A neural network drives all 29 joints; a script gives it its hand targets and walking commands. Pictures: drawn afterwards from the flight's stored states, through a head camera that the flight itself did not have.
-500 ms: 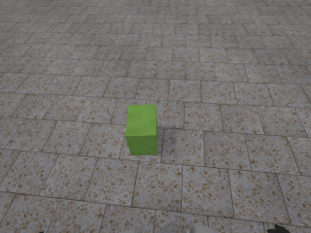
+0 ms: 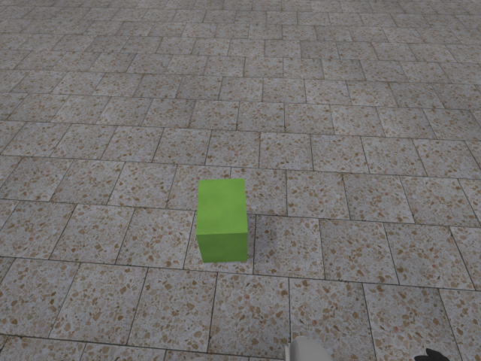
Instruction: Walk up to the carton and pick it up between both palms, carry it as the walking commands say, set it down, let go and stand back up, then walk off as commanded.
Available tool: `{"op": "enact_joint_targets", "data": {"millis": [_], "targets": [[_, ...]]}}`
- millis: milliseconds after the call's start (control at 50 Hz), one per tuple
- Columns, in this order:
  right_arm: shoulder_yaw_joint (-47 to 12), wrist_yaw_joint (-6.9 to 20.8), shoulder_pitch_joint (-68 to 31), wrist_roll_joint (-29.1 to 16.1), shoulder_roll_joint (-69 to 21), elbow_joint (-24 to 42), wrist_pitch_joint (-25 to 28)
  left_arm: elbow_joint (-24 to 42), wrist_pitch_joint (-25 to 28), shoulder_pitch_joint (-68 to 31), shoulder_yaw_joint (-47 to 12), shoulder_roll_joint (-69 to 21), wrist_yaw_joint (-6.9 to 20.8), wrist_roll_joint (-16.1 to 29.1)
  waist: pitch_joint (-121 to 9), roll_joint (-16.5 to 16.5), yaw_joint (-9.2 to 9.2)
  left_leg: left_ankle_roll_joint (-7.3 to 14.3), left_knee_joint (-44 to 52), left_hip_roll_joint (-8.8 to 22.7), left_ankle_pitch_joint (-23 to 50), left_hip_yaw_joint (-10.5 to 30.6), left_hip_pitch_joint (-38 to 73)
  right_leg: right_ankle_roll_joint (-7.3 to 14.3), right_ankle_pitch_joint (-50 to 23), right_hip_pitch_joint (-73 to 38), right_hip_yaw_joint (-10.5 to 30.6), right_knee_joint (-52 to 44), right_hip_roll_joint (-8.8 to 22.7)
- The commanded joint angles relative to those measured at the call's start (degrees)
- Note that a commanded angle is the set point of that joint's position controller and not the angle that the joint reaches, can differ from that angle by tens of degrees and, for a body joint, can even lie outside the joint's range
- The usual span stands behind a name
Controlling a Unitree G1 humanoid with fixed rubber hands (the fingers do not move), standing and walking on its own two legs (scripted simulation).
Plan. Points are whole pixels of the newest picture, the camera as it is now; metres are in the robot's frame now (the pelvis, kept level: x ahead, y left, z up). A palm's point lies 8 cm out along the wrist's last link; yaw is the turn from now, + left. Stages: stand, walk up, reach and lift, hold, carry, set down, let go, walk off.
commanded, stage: walk up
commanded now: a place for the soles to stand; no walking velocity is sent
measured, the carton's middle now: (223, 221) +0.74 +0.06 -0.61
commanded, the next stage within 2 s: none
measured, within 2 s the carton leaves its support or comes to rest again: neither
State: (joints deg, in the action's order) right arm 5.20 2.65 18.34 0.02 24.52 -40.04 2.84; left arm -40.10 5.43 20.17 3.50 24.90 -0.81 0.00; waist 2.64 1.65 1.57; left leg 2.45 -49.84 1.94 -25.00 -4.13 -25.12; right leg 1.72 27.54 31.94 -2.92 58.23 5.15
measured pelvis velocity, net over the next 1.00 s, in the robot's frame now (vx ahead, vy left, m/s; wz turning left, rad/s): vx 0.13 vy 0.08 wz -0.03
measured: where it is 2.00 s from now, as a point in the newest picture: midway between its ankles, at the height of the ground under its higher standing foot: outside the picture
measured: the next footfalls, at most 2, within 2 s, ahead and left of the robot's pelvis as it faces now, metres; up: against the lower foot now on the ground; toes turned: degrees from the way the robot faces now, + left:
right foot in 0.06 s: +0.12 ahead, -0.14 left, +0.00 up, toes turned -7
left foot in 0.38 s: +0.19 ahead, +0.21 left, +0.00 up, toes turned +2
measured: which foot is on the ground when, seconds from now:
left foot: down 0.00-0.08, up 0.10-0.36, down 0.38-1.00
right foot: up 0.00-0.04, down 0.06-0.38, up 0.40-0.66, down 0.68-1.00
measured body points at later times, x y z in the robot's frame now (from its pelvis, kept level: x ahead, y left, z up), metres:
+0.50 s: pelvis +0.09 +0.06 -0.01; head +0.10 +0.05 +0.44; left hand +0.18 +0.40 -0.08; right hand +0.17 -0.26 -0.11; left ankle +0.14 +0.16 -0.70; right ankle +0.09 -0.09 -0.64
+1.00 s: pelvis +0.13 +0.08 -0.02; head +0.15 +0.05 +0.43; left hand +0.22 +0.42 -0.08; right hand +0.20 -0.25 -0.13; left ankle +0.15 +0.21 -0.70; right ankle +0.18 -0.06 -0.70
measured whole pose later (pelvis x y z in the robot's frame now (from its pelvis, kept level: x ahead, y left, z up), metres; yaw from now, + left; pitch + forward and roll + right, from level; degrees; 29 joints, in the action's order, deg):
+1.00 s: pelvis +0.13 +0.08 -0.02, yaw -2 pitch -1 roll +0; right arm 5.2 1.0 17.3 0.0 24.5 -41.5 1.0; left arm -40.2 4.5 20.9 3.5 25.3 -2.9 0.0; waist 3.6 3.0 1.6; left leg 0.4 -55.1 2.3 -27.7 -2.5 -26.5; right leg 1.3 26.7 30.7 -3.0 55.7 6.1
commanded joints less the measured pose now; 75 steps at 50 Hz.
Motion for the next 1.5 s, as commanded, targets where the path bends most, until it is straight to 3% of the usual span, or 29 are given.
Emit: {"op": "enact_joint_targets", "data": {"millis": [0, 20, 40, 80, 140, 260, 300, 320, 340, 360, 400, 460, 600, 620, 640, 660, 700, 820, 840, 860, 880, 940, 1000, 1040, 1120, 1200, 1280, 1380, 1480], "targets": [[2.62, 0.11, -2.58, 1.41, 10.94, 7.08, -0.10, -3.70, 3.66, 14.82, 5.03, 14.34, -2.48, -0.33, -9.35, 0.74, -7.39, 7.19, -4.00, 5.71, 27.00, 7.16, -6.78, 3.00, -12.68, -27.49, -0.02, -24.82, -3.80], [1.13, 0.22, -1.05, 1.04, 5.74, 8.83, 0.49, -3.28, 4.05, 19.99, 7.58, 21.36, -3.39, -1.36, -14.20, -15.30, -10.28, 1.24, -21.23, 0.95, 18.79, 2.19, -18.60, 8.49, -11.68, -38.36, 24.12, -30.78, 11.97], [1.17, -0.11, -3.06, 1.29, 8.43, 9.39, 0.19, -2.23, 3.53, 19.27, 8.10, 25.36, -3.65, -0.75, -14.30, -15.14, -8.76, -0.66, -24.11, -2.02, -5.07, 3.93, -29.13, 15.82, -13.79, -42.16, 43.01, -33.48, 22.82], [2.77, -0.51, -7.64, 2.29, 13.36, 8.19, -0.96, -1.84, 2.98, 13.57, 7.39, 22.60, -4.04, 0.02, -6.53, -1.55, -6.33, -0.28, -27.28, 3.49, -5.51, 9.05, -29.90, 17.37, -14.58, -34.16, 36.64, -31.11, 22.41], [3.33, 0.96, -3.67, 2.11, 11.62, 5.43, -1.22, 0.80, 2.55, 4.49, 6.07, 19.96, -3.50, -0.68, 2.15, -6.49, -2.42, -1.00, -16.25, 5.66, -2.38, 7.33, -18.56, 13.10, -6.96, -14.04, 18.86, -32.38, 16.43], [4.83, 2.82, -1.02, 2.32, 12.45, 3.29, -1.75, 1.13, 2.03, -0.60, 6.97, 22.85, -2.24, -1.70, 1.88, -15.32, -1.01, -1.58, -0.26, 4.32, 0.84, 1.93, -4.30, 10.83, 5.51, -6.96, 12.14, -32.32, 13.00], [6.02, 1.81, 9.53, 3.01, 13.83, -0.20, -0.81, 1.36, 1.00, -3.03, 5.41, 18.37, -1.98, -2.01, -4.57, -6.82, 4.81, -1.18, 9.26, -0.31, -0.09, -1.07, 14.69, 7.02, -1.24, 0.47, 3.37, -12.62, 8.70], [7.13, 0.61, 16.04, 3.93, 16.74, -1.31, -0.24, 1.95, 0.54, -1.36, 3.65, 12.64, -2.14, -1.56, -5.60, 9.54, 8.62, 0.57, 19.33, 2.53, -13.28, 10.61, 21.84, 3.51, -4.78, 10.28, -2.24, 10.18, 3.46], [6.91, -0.16, 13.94, 4.02, 20.49, 1.34, 0.24, 3.56, 0.58, -3.24, 2.25, 8.17, -2.76, -0.21, 0.51, 20.74, 7.91, 3.90, 34.27, 13.42, -16.39, 41.08, 17.57, 0.07, 7.20, 22.99, 2.00, 20.55, -6.41], [6.81, -0.27, 6.68, 3.00, 22.05, 3.63, 0.18, 3.07, 0.35, -2.77, 2.96, 12.67, -3.33, -0.10, 0.91, 12.18, 4.15, 6.44, 37.48, 18.54, -19.29, 46.83, 12.02, 0.57, 4.54, 21.81, 6.24, 21.41, -5.02], [6.21, -0.55, 1.88, 2.41, 19.37, 3.47, -0.30, 0.75, 0.42, -3.57, 5.07, 17.08, -2.82, -0.61, 5.02, 4.93, 2.84, 6.31, 33.50, 15.13, -14.58, 38.38, 9.00, 0.35, -1.69, 17.85, 4.94, 19.36, 0.51], [4.92, -0.48, 2.65, 3.07, 15.03, 5.12, -0.62, -0.53, 0.72, 2.44, 4.90, 15.60, -2.92, 0.13, 1.05, 7.15, 1.34, 9.39, 24.30, 11.30, 2.42, 24.11, 8.76, -0.72, 0.35, 11.79, 1.56, 8.72, 0.28], [3.56, -1.04, -0.31, 1.94, 13.86, 3.61, -1.28, -1.54, 1.88, 5.84, 3.24, 10.54, -2.89, -0.56, -3.68, 7.42, -2.08, 10.69, 11.84, 10.41, 22.00, 13.04, 0.10, 1.56, -7.28, -10.07, -4.70, -15.60, -4.74], [2.34, -0.92, -2.21, 1.23, 10.99, 4.56, -1.21, -1.85, 2.40, 9.18, 4.16, 12.20, -3.43, -1.34, -6.04, 3.72, -4.98, 7.45, 2.81, 8.43, 25.61, 10.12, -5.61, 3.43, -11.56, -18.74, -0.16, -19.96, -3.79], [1.31, -1.12, -1.07, 0.60, 7.18, 5.27, -0.98, -2.64, 2.71, 12.98, 5.93, 16.97, -4.06, -2.33, -10.14, -10.35, -7.31, 2.96, -12.61, 3.70, 22.03, 4.77, -14.25, 7.28, -11.34, -27.33, 16.04, -24.81, 5.66], [0.47, -1.60, -1.56, 0.81, 5.82, 5.88, -1.36, -0.55, 2.51, 9.83, 6.36, 21.79, -4.35, -2.30, -9.41, -15.72, -5.95, -0.38, -15.13, 0.60, -3.96, 3.30, -20.58, 14.61, -16.62, -26.02, 35.70, -30.46, 20.75], [2.13, -2.08, -3.46, 1.26, 11.95, 4.10, -2.32, -0.45, 1.57, 3.79, 5.68, 20.27, -3.93, -1.33, -5.26, -6.77, -4.26, 0.25, -17.02, 2.54, -10.06, 6.46, -14.38, 17.71, -13.98, -15.57, 31.66, -28.77, 21.16], [3.71, -1.48, 5.75, 1.39, 11.62, -2.28, -0.88, 1.73, -0.25, -3.91, 4.09, 15.12, -2.40, -1.83, -3.36, -7.11, 1.52, 1.18, 7.89, -0.63, 0.51, 2.63, 8.42, 7.21, 1.84, 3.01, 9.60, -18.53, 7.77], [4.24, -2.08, 5.87, 1.75, 13.72, -2.53, -0.43, 2.16, -0.58, -3.93, 2.93, 11.86, -2.10, -1.87, -3.14, 2.39, 1.89, 2.04, 16.15, 3.25, -5.44, 10.90, 9.79, 3.95, 3.77, 6.27, 4.55, -9.47, 4.43], [4.33, -2.58, 3.08, 2.62, 16.76, -0.73, 0.28, 2.86, -0.75, -4.52, 2.21, 9.39, -1.84, -1.34, -1.29, 12.58, 1.36, 6.37, 25.87, 12.30, -15.10, 32.20, 6.87, 0.57, 5.13, 11.76, -0.28, 1.77, -1.17], [4.49, -2.73, -0.34, 2.25, 19.57, 0.84, 0.42, 2.54, -0.83, -6.00, 3.12, 12.51, -1.98, -1.24, 0.83, 7.30, 1.05, 11.02, 28.85, 16.39, -18.78, 37.76, 1.68, 0.69, 4.67, 10.47, 1.08, 2.05, -2.02], [2.28, -2.58, -8.19, 1.46, 14.90, 0.48, 0.19, -0.63, 0.59, -1.24, 3.97, 12.18, -1.45, -0.99, -0.16, 0.36, -3.76, 6.59, 13.89, 8.37, 1.88, 19.41, -10.28, 2.08, -5.83, -10.63, 1.77, -11.10, -1.89], [1.06, -2.57, -4.76, 0.64, 9.53, 0.27, -0.34, -1.47, 1.29, 2.32, 5.13, 17.42, -1.98, -1.40, -7.01, -10.32, -4.18, -0.06, -6.36, 0.93, 7.01, 3.38, -11.21, 10.33, -10.14, -17.51, 24.19, -24.07, 12.73], [1.66, -2.65, -2.61, 0.86, 11.38, -0.64, -0.25, -0.41, 0.58, -2.27, 4.38, 18.03, -1.89, -1.41, -5.81, -6.66, -1.80, 0.49, -0.97, 0.64, -0.35, 4.32, -3.26, 12.22, -11.93, -9.60, 21.54, -21.42, 13.65], [2.70, -2.91, -1.72, 1.44, 16.37, -1.88, 1.07, 1.11, -0.39, -5.79, 2.27, 11.15, -1.53, -0.46, -3.05, 5.17, -0.56, 8.20, 17.10, 10.87, 7.17, 25.28, 4.99, 0.94, -8.78, 2.41, 0.48, -3.27, -1.87], [1.47, -2.63, -6.73, 0.78, 12.70, -0.20, 0.42, -0.44, 0.68, -2.22, 3.08, 12.78, -1.68, -0.70, -6.75, 0.83, -3.07, 5.81, 7.18, 7.16, 19.28, 14.65, -3.84, 3.45, -16.35, -12.55, 4.57, -11.50, 0.03], [1.17, -2.93, -3.68, 0.45, 10.31, -1.14, -0.45, -0.56, 0.42, -2.90, 3.89, 16.97, -1.91, -0.95, -7.72, -6.58, -2.13, 0.47, -3.84, 0.38, 4.32, 4.05, -3.81, 13.09, -16.97, -11.83, 20.44, -20.08, 13.74], [2.35, -2.67, -4.41, 1.41, 15.01, -1.60, 0.41, 0.01, -0.62, -6.78, 2.24, 11.89, -1.52, -0.80, -2.62, 4.55, -1.01, 7.85, 17.08, 9.63, -1.51, 22.73, 0.31, 1.88, -3.37, -0.91, 0.79, -6.85, -1.88], [1.13, -2.31, -7.65, 1.32, 11.47, -0.62, -0.71, -2.05, 0.26, -1.90, 4.06, 16.41, -1.48, -1.74, -2.84, -5.65, -3.47, 1.74, 3.34, 2.37, -4.45, 9.34, -13.19, 6.94, 10.24, -12.60, 17.65, -23.69, 6.51]]}}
